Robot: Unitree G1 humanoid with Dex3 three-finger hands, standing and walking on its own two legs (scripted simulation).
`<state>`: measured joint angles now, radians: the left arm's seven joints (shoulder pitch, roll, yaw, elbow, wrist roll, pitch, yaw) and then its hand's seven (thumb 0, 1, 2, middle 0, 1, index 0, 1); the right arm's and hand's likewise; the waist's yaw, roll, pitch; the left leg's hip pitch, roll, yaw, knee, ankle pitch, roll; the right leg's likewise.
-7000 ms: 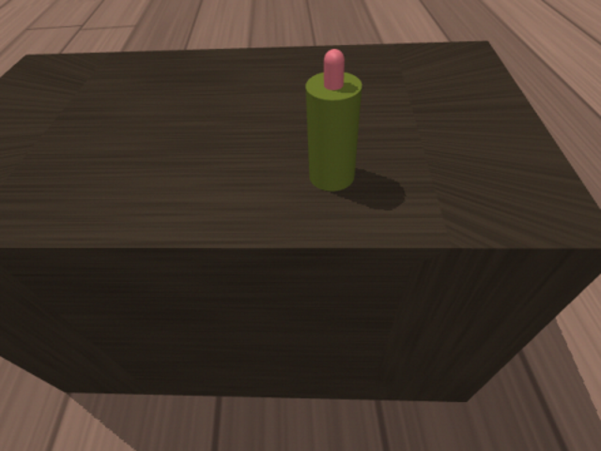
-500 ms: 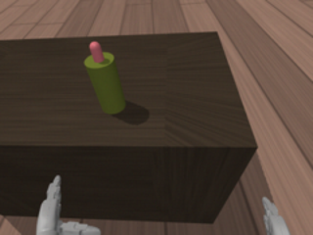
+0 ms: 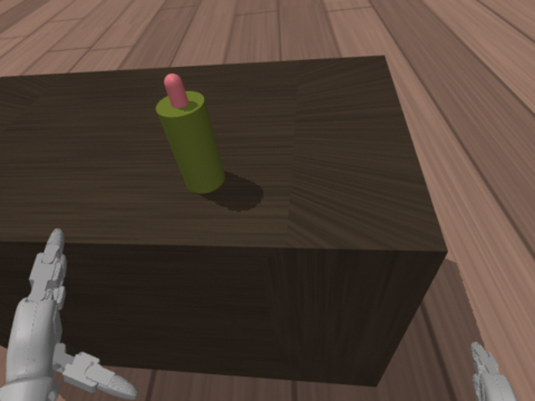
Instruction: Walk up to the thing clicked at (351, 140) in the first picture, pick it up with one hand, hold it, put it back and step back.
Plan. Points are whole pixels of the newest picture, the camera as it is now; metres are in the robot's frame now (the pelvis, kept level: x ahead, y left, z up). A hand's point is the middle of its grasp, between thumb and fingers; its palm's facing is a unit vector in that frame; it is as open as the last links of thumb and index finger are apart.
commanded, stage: rise first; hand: left
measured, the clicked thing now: (190, 134) +0.52 +0.21 +0.14
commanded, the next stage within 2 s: go down in 1.00 s
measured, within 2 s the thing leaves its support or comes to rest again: neither
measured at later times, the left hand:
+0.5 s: hand (59, 307) +0.17 +0.25 +0.18, palm faces +0.38 -0.80 -0.46, open 17.6 cm
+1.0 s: hand (42, 285) +0.18 +0.25 +0.22, palm faces +0.42 -0.78 -0.47, open 17.7 cm
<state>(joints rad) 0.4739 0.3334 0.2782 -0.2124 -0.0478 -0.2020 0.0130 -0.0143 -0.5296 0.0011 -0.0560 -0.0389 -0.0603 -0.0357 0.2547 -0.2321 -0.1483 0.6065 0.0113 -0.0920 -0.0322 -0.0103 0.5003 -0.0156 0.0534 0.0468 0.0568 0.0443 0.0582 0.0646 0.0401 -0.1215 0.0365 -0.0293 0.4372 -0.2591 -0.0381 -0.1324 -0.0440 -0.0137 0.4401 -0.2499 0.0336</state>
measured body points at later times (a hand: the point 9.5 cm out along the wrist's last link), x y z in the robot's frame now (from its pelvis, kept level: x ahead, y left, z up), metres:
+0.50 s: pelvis -0.02 +0.00 +0.00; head -0.03 -0.02 +0.45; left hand +0.15 +0.29 +0.21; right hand +0.15 -0.26 -0.09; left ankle -0.01 +0.15 -0.74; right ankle +0.00 -0.14 -0.74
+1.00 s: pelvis -0.01 +0.00 +0.00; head -0.02 -0.02 +0.45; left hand +0.15 +0.29 +0.24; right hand +0.15 -0.26 -0.09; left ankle -0.01 +0.15 -0.74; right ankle +0.00 -0.14 -0.74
